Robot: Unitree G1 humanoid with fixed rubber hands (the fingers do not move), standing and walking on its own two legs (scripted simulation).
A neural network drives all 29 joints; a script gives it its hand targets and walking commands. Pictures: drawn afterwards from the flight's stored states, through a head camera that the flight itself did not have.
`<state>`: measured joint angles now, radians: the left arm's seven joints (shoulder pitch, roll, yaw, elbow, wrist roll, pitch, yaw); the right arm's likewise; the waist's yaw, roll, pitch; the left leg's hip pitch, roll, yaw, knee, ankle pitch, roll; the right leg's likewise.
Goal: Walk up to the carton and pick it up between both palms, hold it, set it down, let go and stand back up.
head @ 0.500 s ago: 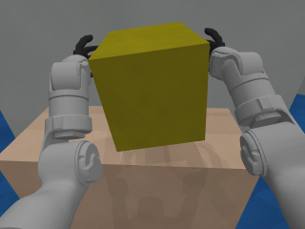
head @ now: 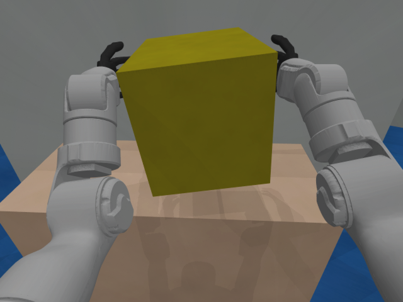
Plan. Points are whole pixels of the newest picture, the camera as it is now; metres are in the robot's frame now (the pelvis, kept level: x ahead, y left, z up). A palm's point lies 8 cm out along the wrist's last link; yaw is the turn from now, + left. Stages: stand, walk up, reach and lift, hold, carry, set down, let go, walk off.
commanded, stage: hold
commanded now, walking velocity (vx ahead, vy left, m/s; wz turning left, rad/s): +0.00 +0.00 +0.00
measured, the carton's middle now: (200, 102) +0.43 -0.01 +0.29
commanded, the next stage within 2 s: none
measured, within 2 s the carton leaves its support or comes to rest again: neither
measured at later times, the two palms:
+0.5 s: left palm (111, 83) +0.38 +0.15 +0.34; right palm (285, 75) +0.37 -0.16 +0.35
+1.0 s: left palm (109, 83) +0.38 +0.16 +0.35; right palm (284, 74) +0.37 -0.15 +0.36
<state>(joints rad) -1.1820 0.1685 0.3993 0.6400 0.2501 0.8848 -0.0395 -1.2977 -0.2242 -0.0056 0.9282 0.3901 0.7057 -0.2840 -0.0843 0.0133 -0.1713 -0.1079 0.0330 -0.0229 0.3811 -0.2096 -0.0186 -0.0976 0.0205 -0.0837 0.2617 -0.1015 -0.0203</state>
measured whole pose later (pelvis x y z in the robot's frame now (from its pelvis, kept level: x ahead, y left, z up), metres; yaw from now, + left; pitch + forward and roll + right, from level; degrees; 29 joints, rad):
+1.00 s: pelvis +0.00 +0.00 +0.00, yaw +0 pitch -3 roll -1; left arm -1.16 0.16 0.39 0.59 0.23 0.89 -0.03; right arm -1.28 -0.23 -0.01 0.90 0.40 0.71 -0.29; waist -0.08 0.02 -0.18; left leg -0.12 0.03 -0.03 0.39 -0.22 -0.02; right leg -0.11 0.02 -0.08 0.27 -0.11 -0.02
